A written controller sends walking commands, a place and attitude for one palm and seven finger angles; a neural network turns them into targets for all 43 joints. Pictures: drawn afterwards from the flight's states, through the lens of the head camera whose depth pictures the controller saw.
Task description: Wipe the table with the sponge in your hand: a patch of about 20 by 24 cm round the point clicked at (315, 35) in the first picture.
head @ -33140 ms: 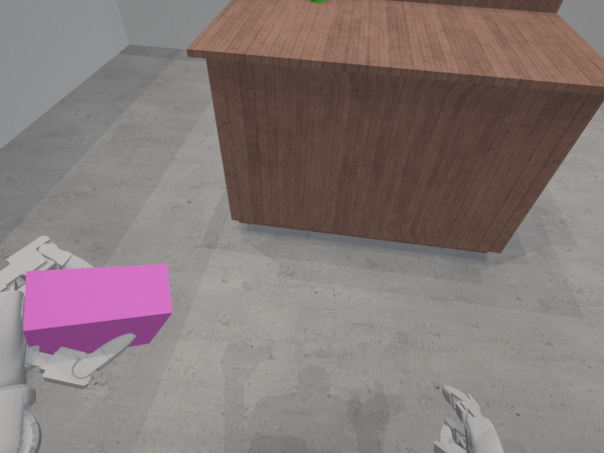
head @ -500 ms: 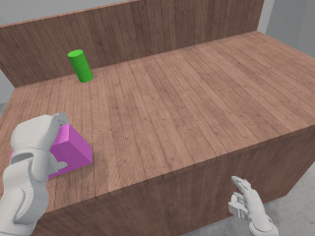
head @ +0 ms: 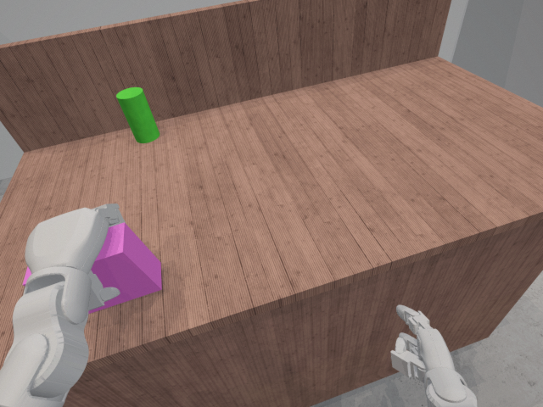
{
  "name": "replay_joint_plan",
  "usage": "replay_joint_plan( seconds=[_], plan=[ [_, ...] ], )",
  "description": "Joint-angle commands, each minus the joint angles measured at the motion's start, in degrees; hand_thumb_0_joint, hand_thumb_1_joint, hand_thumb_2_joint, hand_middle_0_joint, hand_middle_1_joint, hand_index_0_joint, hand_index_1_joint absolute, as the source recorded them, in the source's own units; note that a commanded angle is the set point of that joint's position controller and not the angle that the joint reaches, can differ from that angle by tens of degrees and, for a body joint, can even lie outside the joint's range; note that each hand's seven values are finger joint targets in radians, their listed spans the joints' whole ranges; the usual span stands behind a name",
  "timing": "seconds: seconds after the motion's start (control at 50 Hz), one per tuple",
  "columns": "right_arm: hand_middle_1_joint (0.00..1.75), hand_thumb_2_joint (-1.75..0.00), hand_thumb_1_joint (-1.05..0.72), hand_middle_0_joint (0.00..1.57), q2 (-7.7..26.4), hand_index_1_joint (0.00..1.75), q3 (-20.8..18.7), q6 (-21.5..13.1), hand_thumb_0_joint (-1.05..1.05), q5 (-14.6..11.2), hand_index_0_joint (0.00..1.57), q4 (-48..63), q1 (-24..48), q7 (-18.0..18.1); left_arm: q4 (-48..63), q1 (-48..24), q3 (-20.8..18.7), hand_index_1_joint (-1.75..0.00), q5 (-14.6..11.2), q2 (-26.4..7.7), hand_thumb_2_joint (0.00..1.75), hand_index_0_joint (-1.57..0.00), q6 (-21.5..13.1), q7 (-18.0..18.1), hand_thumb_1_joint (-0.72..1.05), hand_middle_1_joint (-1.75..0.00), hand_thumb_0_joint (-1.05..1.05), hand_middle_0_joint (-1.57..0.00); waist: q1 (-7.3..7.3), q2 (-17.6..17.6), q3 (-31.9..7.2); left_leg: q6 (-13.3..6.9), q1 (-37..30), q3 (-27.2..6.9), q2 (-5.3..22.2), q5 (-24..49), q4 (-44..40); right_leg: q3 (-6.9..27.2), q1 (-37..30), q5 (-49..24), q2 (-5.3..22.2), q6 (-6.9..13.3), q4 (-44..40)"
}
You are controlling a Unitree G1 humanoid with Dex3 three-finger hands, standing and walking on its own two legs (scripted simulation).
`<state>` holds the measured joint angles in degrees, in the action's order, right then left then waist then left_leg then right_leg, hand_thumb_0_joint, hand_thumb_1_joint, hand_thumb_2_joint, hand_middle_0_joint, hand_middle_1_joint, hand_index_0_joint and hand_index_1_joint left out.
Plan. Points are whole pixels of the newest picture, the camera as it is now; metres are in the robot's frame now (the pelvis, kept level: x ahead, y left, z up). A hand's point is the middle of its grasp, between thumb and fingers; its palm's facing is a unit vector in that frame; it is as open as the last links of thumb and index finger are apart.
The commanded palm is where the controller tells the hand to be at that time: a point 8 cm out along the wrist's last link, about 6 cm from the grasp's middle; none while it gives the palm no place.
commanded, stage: lower the sponge onto the table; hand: left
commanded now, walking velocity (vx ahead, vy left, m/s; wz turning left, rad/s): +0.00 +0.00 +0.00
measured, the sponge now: (107, 277) +0.23 +0.29 +0.10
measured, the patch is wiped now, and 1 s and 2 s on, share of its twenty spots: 0.00 0.15 0.30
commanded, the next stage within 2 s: wipe forward along the first lane in 0.08 s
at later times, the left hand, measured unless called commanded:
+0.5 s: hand (97, 249) +0.26 +0.31 +0.13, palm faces +0.04 -0.04 -1.00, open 9.4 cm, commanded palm +0.23 +0.30 +0.18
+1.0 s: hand (99, 229) +0.29 +0.33 +0.13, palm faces -0.02 -0.02 -1.00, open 9.4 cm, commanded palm +0.27 +0.33 +0.16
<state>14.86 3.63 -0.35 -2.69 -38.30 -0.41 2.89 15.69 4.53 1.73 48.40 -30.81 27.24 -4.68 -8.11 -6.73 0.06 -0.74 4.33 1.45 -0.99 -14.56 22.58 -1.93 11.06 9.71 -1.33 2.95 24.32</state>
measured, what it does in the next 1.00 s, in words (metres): stands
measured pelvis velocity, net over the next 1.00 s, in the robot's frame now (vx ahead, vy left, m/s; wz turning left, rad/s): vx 0.00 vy -0.01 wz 0.03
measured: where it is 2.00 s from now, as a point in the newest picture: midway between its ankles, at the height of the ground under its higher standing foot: outside the picture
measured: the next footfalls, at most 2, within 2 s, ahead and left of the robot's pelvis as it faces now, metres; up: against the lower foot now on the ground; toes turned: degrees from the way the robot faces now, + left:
none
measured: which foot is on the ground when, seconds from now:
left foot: down 0.00-1.00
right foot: down 0.00-1.00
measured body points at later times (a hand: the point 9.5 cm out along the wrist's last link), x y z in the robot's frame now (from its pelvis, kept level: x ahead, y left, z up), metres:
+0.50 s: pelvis +0.00 +0.00 +0.00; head -0.01 -0.06 +0.45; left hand +0.25 +0.30 +0.19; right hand +0.25 -0.20 -0.09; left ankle -0.02 +0.11 -0.74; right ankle +0.04 -0.09 -0.74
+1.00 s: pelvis +0.00 -0.01 +0.00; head +0.00 -0.06 +0.44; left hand +0.29 +0.33 +0.18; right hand +0.22 -0.23 -0.11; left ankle -0.02 +0.11 -0.74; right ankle +0.04 -0.09 -0.74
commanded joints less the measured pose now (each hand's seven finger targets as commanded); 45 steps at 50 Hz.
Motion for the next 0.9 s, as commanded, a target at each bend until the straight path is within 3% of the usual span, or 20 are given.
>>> replay_joint_plan(
  seconds=[0.0, 0.04, 0.1, 0.14, 0.22, 0.24, 0.28, 0.34, 0.4, 0.44, 0.46, 0.52, 0.54, 0.6, 0.64, 0.66, 0.72, 0.74, 0.8, 0.88],
  plan=[
    [0.3, -0.9, -0.9, 0.2, 5.3, 0.3, -2.3, -3.1, 0.0, -0.2, 0.2, 10.2, 12.8, 0.1, 8.1, -10.2, -9.0, -1.6, 1.9, -13.2, 1.3, -1.2, -0.2, 2.4, 0.1, -1.6, 0.0, -1.2, -0.46, 4.5, -9.3, -1.0, 5.5, -4.1, -0.3, 11.1, -3.1, 6.2, -9.0, -1.7, 1.5, 1.4, -3.8],
    [0.3, -0.9, -0.9, 0.2, 4.7, 0.3, -1.6, -3.6, 0.0, -0.9, 0.2, 11.4, 15.2, 0.3, 9.6, -12.1, -9.2, -1.6, 2.4, -13.9, 1.3, -1.2, -0.2, 2.4, 0.1, -1.6, 0.0, -1.2, -0.36, 4.5, -9.2, -1.2, 5.0, -4.5, -0.4, 9.9, -2.8, 9.0, -7.7, 0.8, 1.2, 2.0, -4.1],
    [0.3, -0.9, -0.9, 0.2, 5.3, 0.3, -2.2, -2.9, 0.0, -0.3, 0.2, 10.3, 12.6, 0.4, 7.0, -10.9, -7.1, -1.6, 2.2, -11.4, 1.3, -1.2, -0.3, 2.2, 0.1, -1.6, 0.0, -1.2, -0.06, 4.3, -8.5, -1.1, 5.7, -4.0, -0.3, 9.8, -3.2, 5.6, -8.0, -0.1, 1.5, 1.2, -4.1],
    [0.3, -0.9, -0.9, 0.2, 4.7, 0.3, -1.6, -3.6, 0.0, -0.9, 0.2, 11.4, 14.7, 0.6, 8.3, -12.9, -7.6, -1.6, 2.8, -12.6, 1.3, -1.2, -0.3, 2.3, 0.1, -1.6, 0.0, -1.2, -0.03, 3.7, -8.6, -1.2, 5.1, -4.4, -0.4, 8.7, -3.0, 8.4, -6.8, 2.0, 1.1, 1.9, -4.3],
    [0.3, -0.9, -0.9, 0.2, 5.6, 0.3, -2.2, -2.8, 0.0, -0.5, 0.2, 9.7, 11.8, 1.0, 2.6, -13.2, -7.9, -1.6, 2.4, -12.6, 1.3, -1.2, -0.8, 2.2, 0.1, -1.6, 0.0, -1.2, 0.37, 6.6, -8.3, -1.1, 6.3, -4.0, -0.5, 9.0, -3.1, 5.9, -7.8, 0.5, 1.6, 0.9, -4.4],
    [0.3, -0.9, -0.9, 0.2, 5.3, 0.3, -1.6, -3.5, 0.0, -1.0, 0.2, 10.5, 13.7, 1.2, 3.0, -15.7, -8.3, -1.6, 3.0, -14.0, 1.3, -1.2, -0.7, 2.2, 0.1, -1.6, 0.0, -1.2, 0.41, 5.4, -8.3, -1.2, 5.7, -4.2, -0.6, 7.9, -2.8, 8.7, -6.7, 2.4, 1.2, 1.7, -4.8],
    [0.3, -0.9, -0.9, 0.2, 5.5, 0.3, -1.9, -3.3, 0.0, -0.8, 0.2, 9.6, 11.4, 1.3, -0.5, -16.4, -6.4, -1.6, 2.7, -11.7, 1.3, -1.2, -1.1, 2.0, 0.1, -1.6, 0.0, -1.2, 1.1, 6.7, -8.1, -1.1, 6.5, -3.9, -0.7, 8.6, -2.9, 5.9, -7.2, 0.9, 1.6, 1.0, -4.5],
    [0.3, -0.9, -0.9, 0.2, 5.7, 0.3, -1.6, -3.7, 0.0, -1.3, 0.2, 9.8, 12.4, 1.8, -2.7, -19.7, -7.7, -1.6, 3.0, -14.5, 1.3, -1.2, -1.8, 1.5, 0.1, -1.6, 0.0, -1.2, 1.27, 5.9, -8.2, -1.3, 6.2, -3.9, -0.8, 6.5, -2.8, 8.0, -6.1, 3.6, 1.4, 1.4, -5.3],
    [0.3, -0.9, -0.9, 0.2, 6.2, 0.3, -2.3, -3.6, 0.0, -0.9, 0.2, 8.9, 9.8, 1.9, -7.1, -18.7, -6.3, -1.6, 2.2, -12.1, 1.3, -1.2, -2.9, 0.9, 0.1, -1.6, 0.0, -1.2, 1.38, 6.6, -8.2, -1.3, 6.9, -3.6, -0.7, 7.5, -2.8, 4.8, -7.2, 0.8, 1.8, 0.7, -4.9],
    [0.3, -0.9, -0.9, 0.2, 5.9, 0.3, -1.9, -4.3, 0.0, -1.2, 0.2, 10.0, 11.0, 1.9, -4.9, -19.8, -8.5, -1.6, 2.6, -14.9, 1.3, -1.2, -4.3, 0.8, 0.1, -1.6, 0.0, -1.2, 1.05, 6.1, -10.4, -1.5, 6.2, -3.9, -0.9, 8.1, -2.1, 7.2, -7.7, 0.5, 1.6, 1.3, -4.4],
    [0.3, -0.9, -0.9, 0.2, 6.1, 0.3, -2.2, -4.3, 0.0, -0.7, 0.2, 9.9, 9.4, 1.9, -5.5, -20.4, -7.1, -1.6, 2.5, -13.2, 1.3, -1.2, -4.8, 0.8, 0.1, -1.6, 0.0, -1.2, 1.21, 6.0, -11.8, -1.5, 6.8, -3.4, -1.0, 9.2, -2.0, 5.0, -9.2, -1.4, 2.1, 1.0, -3.8],
    [0.3, -0.9, -0.9, 0.2, 6.3, 0.3, -2.7, -4.3, 0.0, -0.8, 0.2, 9.1, 8.1, 2.0, -7.6, -20.1, -6.9, -1.6, 1.6, -12.1, 1.3, -1.2, -6.6, 1.0, 0.1, -1.6, 0.0, -1.2, 1.7, 7.5, -10.3, -1.4, 6.8, -3.3, -0.9, 9.3, -1.7, 4.6, -8.0, -2.6, 2.1, 0.4, -4.2],
    [0.3, -0.9, -0.9, 0.2, 6.2, 0.3, -2.4, -5.0, 0.0, -1.1, 0.2, 9.8, 9.1, 2.0, -7.5, -20.5, -9.7, -1.6, 1.9, -15.4, 1.3, -1.2, -7.0, 1.4, 0.1, -1.6, 0.0, -1.2, 1.33, 8.6, -10.3, -1.6, 6.6, -3.7, -0.9, 8.8, -1.2, 7.3, -7.6, -1.4, 1.9, 1.0, -4.4],
    [0.3, -0.9, -0.9, 0.2, 7.2, 0.3, -3.2, -4.2, 0.0, -0.8, 0.2, 8.2, 6.4, 2.2, -13.7, -20.7, -9.1, -1.6, 1.5, -14.3, 1.3, -1.2, -7.5, 1.7, 0.1, -1.6, 0.0, -1.2, 2.03, 9.8, -7.9, -1.3, 8.5, -3.0, -1.0, 7.9, -1.1, 5.2, -6.7, -1.6, 2.3, 0.2, -4.7],
    [0.3, -0.9, -0.9, 0.2, 7.1, 0.3, -2.8, -4.6, 0.0, -1.4, 0.2, 9.0, 8.1, 2.3, -12.5, -23.8, -9.4, -1.6, 2.4, -16.3, 1.3, -1.2, -7.9, 1.8, 0.1, -1.6, 0.0, -1.2, 2.05, 7.1, -9.3, -1.4, 7.7, -3.1, -1.3, 7.2, -1.0, 7.3, -6.1, 0.2, 2.1, 0.9, -4.7],
    [0.3, -0.9, -0.9, 0.2, 7.3, 0.3, -3.2, -4.4, 0.0, -1.0, 0.2, 8.7, 6.3, 2.4, -14.3, -24.2, -8.3, -1.6, 2.6, -14.9, 1.3, -1.2, -7.8, 1.9, 0.1, -1.6, 0.0, -1.2, 2.08, 6.7, -10.3, -1.4, 8.5, -2.7, -1.3, 8.0, -0.8, 5.1, -7.3, -1.0, 2.6, 0.7, -4.2],
    [0.3, -0.9, -0.9, 0.2, 7.7, 0.3, -3.5, -3.8, 0.0, -1.3, 0.2, 7.5, 5.5, 2.6, -19.4, -25.1, -7.8, -1.6, 2.3, -14.8, 1.3, -1.2, -8.1, 1.6, 0.1, -1.6, 0.0, -1.2, 2.75, 9.0, -8.5, -1.3, 9.7, -2.7, -1.2, 5.9, -1.1, 4.6, -5.9, 0.6, 2.5, 0.0, -4.6],
    [0.3, -0.9, -0.9, 0.2, 7.5, 0.3, -3.0, -4.4, 0.0, -1.8, 0.2, 8.5, 6.6, 2.7, -19.3, -26.7, -8.6, -1.6, 2.5, -16.5, 1.3, -1.2, -8.3, 1.4, 0.1, -1.6, 0.0, -1.2, 2.74, 9.5, -8.6, -1.6, 9.6, -3.0, -1.1, 5.1, -0.6, 7.2, -5.6, 2.5, 2.5, 0.6, -4.9],
    [0.3, -0.9, -0.9, 0.2, 8.0, 0.3, -3.7, -3.5, 0.0, -1.4, 0.2, 7.5, 4.4, 2.7, -23.3, -26.9, -6.6, -1.6, 2.9, -14.3, 1.3, -1.2, -8.9, 0.7, 0.1, -1.6, 0.0, -1.2, 3.25, 9.0, -8.6, -1.5, 10.3, -2.5, -1.3, 5.5, -0.7, 4.2, -5.3, 0.6, 2.5, -0.1, -4.5],
    [0.3, -0.9, -0.9, 0.2, 8.2, 0.3, -3.7, -3.5, 0.0, -1.7, 0.2, 7.4, 3.2, 2.7, -26.2, -29.3, -6.4, -1.6, 3.3, -14.8, 1.3, -1.2, -10.3, 0.4, 0.1, -1.6, 0.0, -1.2, 3.79, 9.3, -9.4, -1.6, 11.1, -2.5, -1.2, 5.0, -0.2, 4.6, -5.1, 0.9, 2.7, 0.0, -4.2]
  ],
)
